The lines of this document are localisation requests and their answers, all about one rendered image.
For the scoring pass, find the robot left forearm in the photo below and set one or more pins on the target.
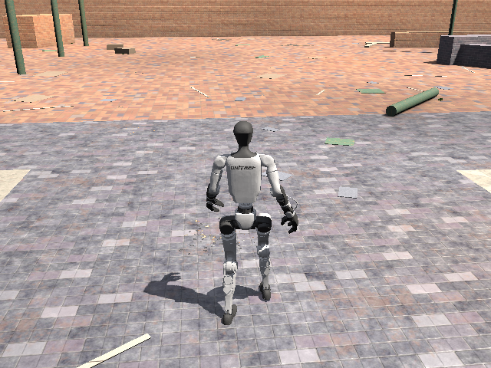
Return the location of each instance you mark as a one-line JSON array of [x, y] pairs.
[[210, 198]]

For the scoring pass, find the robot right shin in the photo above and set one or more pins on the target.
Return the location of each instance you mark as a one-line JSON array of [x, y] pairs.
[[264, 264]]

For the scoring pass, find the robot right forearm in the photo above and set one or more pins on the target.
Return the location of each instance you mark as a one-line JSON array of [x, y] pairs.
[[285, 204]]

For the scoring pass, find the left robot upper arm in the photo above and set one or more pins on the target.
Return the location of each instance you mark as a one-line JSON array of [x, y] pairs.
[[216, 174]]

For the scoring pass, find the humanoid robot head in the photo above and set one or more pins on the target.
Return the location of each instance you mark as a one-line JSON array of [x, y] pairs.
[[243, 132]]

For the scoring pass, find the right robot upper arm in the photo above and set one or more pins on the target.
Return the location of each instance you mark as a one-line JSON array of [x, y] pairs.
[[272, 174]]

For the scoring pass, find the robot left hand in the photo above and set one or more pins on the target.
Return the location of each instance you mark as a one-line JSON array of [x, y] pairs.
[[212, 208]]

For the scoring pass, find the robot right hand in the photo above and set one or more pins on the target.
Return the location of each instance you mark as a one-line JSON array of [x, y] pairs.
[[293, 221]]

